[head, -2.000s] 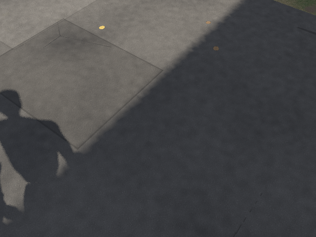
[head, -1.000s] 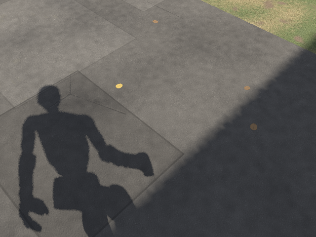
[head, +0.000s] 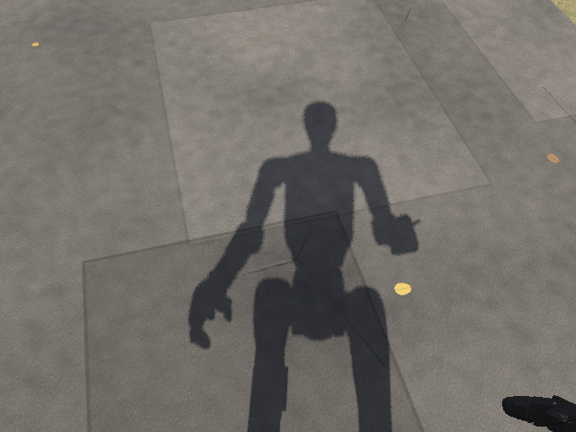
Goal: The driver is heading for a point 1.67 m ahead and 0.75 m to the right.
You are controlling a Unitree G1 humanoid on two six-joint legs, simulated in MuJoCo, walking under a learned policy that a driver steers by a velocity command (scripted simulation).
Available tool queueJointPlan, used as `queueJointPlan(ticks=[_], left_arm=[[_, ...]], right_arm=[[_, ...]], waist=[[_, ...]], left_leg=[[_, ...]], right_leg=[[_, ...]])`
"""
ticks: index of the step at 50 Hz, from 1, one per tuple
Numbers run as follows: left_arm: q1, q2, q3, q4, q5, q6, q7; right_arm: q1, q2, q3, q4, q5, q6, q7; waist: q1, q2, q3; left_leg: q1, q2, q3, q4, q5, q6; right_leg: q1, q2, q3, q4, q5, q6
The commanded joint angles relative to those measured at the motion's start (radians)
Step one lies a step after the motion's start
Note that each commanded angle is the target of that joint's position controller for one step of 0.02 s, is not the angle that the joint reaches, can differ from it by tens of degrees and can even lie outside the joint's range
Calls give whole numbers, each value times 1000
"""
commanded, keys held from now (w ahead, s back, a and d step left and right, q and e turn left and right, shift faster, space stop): e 0.88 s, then no key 0.02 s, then w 0.10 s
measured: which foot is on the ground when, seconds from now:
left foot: down 0.00-0.40, up 0.42-0.90, down 0.92-1.00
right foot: down 0.00-0.00, up 0.02-0.38, down 0.40-0.92, up 0.94-1.00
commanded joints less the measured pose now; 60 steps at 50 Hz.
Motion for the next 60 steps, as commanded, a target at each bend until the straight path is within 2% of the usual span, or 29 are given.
queueJointPlan(ticks=[1,2,3,4,6,8,11,16,19,20,21,22,23,24,25,26,28,33,40,43,45,46,47,48,49,50,52,58,60], left_arm=[[128,-2,-38,-50,31,-18,-24],[101,102,-11,-19,-2,0,-25],[16,130,-1,-50,-21,13,-23],[-19,112,-1,-50,-13,30,-8],[3,114,10,-40,4,75,18],[41,100,16,-42,7,99,36],[-5,83,21,-78,12,113,42],[-62,84,23,-130,15,112,16],[17,88,34,-115,20,110,-5],[47,113,44,-107,31,109,-5],[47,228,70,-129,35,105,12],[21,294,73,-168,55,90,10],[14,265,68,-175,75,66,1],[-32,244,64,-183,61,47,2],[-85,209,57,-194,36,44,8],[-113,178,46,-203,17,46,15],[-94,150,35,-209,17,49,27],[-44,175,47,-219,11,61,45],[-93,200,60,-261,13,83,34],[-127,196,59,-280,5,92,32],[-166,182,52,-296,-7,101,38],[-135,141,39,-298,2,101,41],[-58,67,16,-285,25,97,35],[-81,132,36,-319,14,82,34],[-94,191,50,-301,15,71,33],[-102,194,55,-289,16,67,28],[-96,146,43,-268,21,61,20],[-225,56,3,-305,13,4,-2],[-233,60,1,-309,5,-6,-9]], right_arm=[[240,-196,-41,-10,-50,-6,-32],[236,-136,-30,-10,-25,4,-22],[177,-125,-24,-4,-6,6,-17],[120,-114,-21,6,2,6,-18],[32,-124,-25,14,-8,9,-25],[-5,-143,-37,20,-16,10,-39],[-21,-128,-39,42,-10,13,-60],[-21,-145,-49,80,2,31,-76],[-46,-153,-53,99,34,47,-76],[-7,-123,-49,122,42,54,-74],[40,-71,-39,119,16,59,-68],[-52,-83,-41,68,3,55,-75],[-108,-109,-49,59,7,54,-78],[-91,-122,-56,69,18,56,-81],[-57,-130,-63,97,11,59,-89],[-45,-142,-69,108,5,61,-94],[-29,-128,-69,114,8,54,-92],[-59,-95,-54,108,19,39,-86],[-47,-116,-51,115,29,16,-58],[-8,-128,-53,122,32,0,-44],[68,-138,-57,147,29,-8,-34],[102,-178,-66,153,16,-7,-34],[92,-219,-67,141,3,3,-41],[112,-250,-73,149,-22,4,-36],[91,-201,-61,131,-7,-6,-35],[72,-166,-51,133,10,-10,-39],[89,-145,-38,146,27,-17,-47],[186,-190,-42,173,30,-30,-50],[209,-213,-47,179,34,-30,-40]], waist=[[-79,219,-467],[-125,125,-503],[-117,107,-367],[-95,59,-281],[-43,86,-179],[-23,113,-160],[-36,107,-143],[-53,108,-149],[-3,89,-151],[-2,16,-116],[-49,-277,-71],[-27,-354,-42],[-4,-250,-73],[-38,-205,-67],[-63,-154,-75],[-74,-163,-81],[-79,-155,-125],[-50,-156,-142],[-41,-189,-129],[-57,-197,-147],[-106,-180,-157],[-98,-106,-194],[-43,135,-206],[-55,264,-137],[-74,165,-91],[-71,138,-56],[-82,131,-22],[-151,128,-12],[-155,136,-8]], left_leg=[[786,449,-433,51,1000,315],[697,400,-386,14,806,302],[613,338,-293,-28,635,253],[515,297,-248,-72,455,207],[268,257,-159,-170,232,179],[179,257,-104,-221,115,191],[165,271,-56,-253,-58,187],[220,306,-15,-231,-97,168],[213,280,45,-120,-134,93],[160,225,96,-1,-223,23],[-39,88,208,299,-444,-89],[-219,-45,85,510,-684,-128],[-228,-33,-25,628,-650,-108],[-239,-16,-57,649,-548,-90],[-241,0,-68,641,-470,-89],[-226,3,-72,636,-422,-95],[-186,-17,-73,653,-357,-108],[-184,-33,-93,438,-313,-140],[3,-64,-100,210,-354,-144],[83,-74,-99,81,-339,-125],[231,-55,-76,-141,-141,-97],[371,59,-159,-177,-80,-54],[477,250,-360,-198,-8,33],[425,355,-581,-251,-201,187],[406,334,-563,-282,-444,203],[399,275,-491,-294,-562,159],[415,224,-419,-320,-564,126],[373,176,-244,-348,-335,127],[327,183,-220,-340,-314,132]], right_leg=[[-394,21,179,594,-316,17],[-386,-10,286,647,-341,28],[-463,-30,260,652,-321,32],[-490,-52,243,615,-270,39],[-381,-54,213,584,-146,70],[-340,-34,173,598,-82,80],[-357,-54,169,546,-10,59],[-305,-51,129,371,34,14],[-168,-4,75,134,155,-47],[-122,1,126,11,234,-87],[-57,-219,462,-123,503,-180],[-95,-357,697,-186,603,-351],[-118,-328,667,-207,508,-361],[-107,-272,590,-196,452,-303],[-95,-232,535,-180,416,-248],[-98,-214,504,-172,441,-225],[-72,-182,472,-155,530,-223],[28,-163,499,-133,521,-230],[-68,-140,605,-106,503,-252],[-54,-123,661,-63,594,-238],[-93,-73,640,-10,530,-180],[-192,-20,586,62,295,-131],[-347,128,413,274,-114,-71],[-549,167,337,428,-241,-45],[-592,101,362,541,-159,-32],[-623,87,351,569,-81,-22],[-654,66,331,575,17,8],[-517,9,172,275,147,23],[-421,21,145,173,134,11]])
